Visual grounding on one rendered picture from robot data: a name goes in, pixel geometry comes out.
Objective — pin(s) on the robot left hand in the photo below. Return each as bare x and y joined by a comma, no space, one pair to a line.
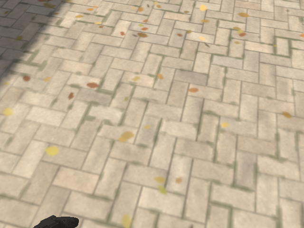
58,222

